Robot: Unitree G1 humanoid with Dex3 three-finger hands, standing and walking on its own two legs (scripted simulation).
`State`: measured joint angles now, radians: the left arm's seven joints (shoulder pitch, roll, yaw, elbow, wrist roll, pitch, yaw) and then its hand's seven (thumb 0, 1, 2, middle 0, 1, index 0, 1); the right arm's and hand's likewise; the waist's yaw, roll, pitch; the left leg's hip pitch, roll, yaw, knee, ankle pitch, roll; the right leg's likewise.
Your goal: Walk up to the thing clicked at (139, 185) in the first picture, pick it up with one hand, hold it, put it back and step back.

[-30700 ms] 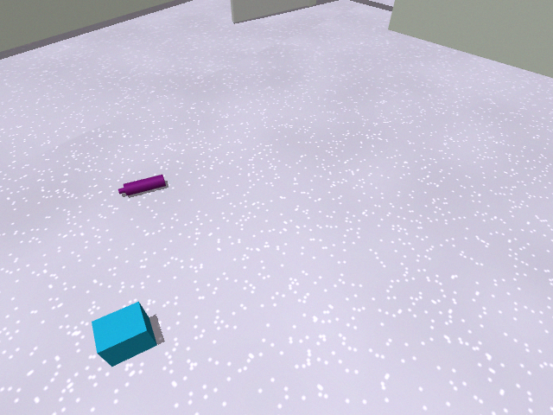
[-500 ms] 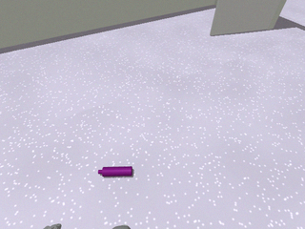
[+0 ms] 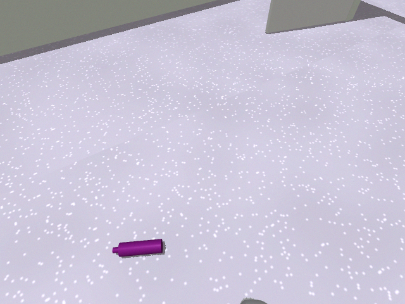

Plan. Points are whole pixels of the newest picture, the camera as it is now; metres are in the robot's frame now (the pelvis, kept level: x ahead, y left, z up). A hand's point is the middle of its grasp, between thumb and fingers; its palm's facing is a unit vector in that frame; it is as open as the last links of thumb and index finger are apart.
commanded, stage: walk up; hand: left
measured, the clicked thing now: (137, 248) +0.46 +0.32 -0.72
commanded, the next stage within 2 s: stand in 1.40 s
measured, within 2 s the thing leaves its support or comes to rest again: neither
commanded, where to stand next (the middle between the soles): +0.09 +0.05 m, yaw +3 degrees
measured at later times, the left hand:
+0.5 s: hand out of the picture +0.12 +0.27 -0.14, palm faces +0.00 -0.93 -0.37, open 7.4 cm
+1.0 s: hand out of the picture +0.14 +0.27 -0.12, palm faces +0.00 -0.94 -0.34, open 7.4 cm
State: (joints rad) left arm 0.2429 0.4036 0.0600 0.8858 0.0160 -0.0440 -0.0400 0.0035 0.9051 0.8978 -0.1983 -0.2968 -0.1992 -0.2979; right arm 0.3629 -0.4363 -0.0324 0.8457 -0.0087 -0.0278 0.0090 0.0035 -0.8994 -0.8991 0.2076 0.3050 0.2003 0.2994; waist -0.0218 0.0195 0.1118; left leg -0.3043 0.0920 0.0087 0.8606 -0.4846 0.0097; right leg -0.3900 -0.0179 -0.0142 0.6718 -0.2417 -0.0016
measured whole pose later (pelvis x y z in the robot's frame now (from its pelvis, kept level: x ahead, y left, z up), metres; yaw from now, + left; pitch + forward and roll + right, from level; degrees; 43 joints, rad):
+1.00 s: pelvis +0.05 +0.01 +0.03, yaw +1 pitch -3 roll +0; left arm 0.06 0.36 0.00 1.16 0.00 -0.02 -0.01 0.00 0.90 0.90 -0.20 -0.30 -0.20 -0.30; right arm 0.08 -0.36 0.00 1.15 0.00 0.00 0.03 0.00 -0.90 -0.90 0.21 0.30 0.20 0.30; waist 0.00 0.00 0.05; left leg -0.16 0.02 0.01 0.35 -0.15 -0.01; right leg -0.13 -0.04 -0.01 0.34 -0.16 0.03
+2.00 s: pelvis +0.07 +0.01 +0.03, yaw +2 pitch -2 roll +0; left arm 0.10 0.35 0.00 1.14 0.01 -0.02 -0.01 0.00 0.90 0.90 -0.20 -0.30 -0.20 -0.30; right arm 0.09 -0.35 0.00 1.14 -0.01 -0.01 0.01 0.00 -0.90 -0.90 0.21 0.30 0.20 0.30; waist 0.00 0.00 0.05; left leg -0.13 0.03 0.00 0.32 -0.16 -0.02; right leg -0.10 -0.03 -0.03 0.31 -0.18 0.02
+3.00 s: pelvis +0.08 +0.01 +0.03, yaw +2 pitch -2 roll +0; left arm 0.12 0.35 0.00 1.13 0.01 -0.01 -0.01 0.00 0.90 0.90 -0.20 -0.30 -0.20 -0.30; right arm 0.11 -0.35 0.01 1.13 -0.01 -0.01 0.01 0.00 -0.90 -0.90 0.21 0.30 0.20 0.30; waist 0.00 0.00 0.05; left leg -0.12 0.03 0.01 0.32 -0.17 -0.02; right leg -0.09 -0.03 -0.02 0.30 -0.19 0.03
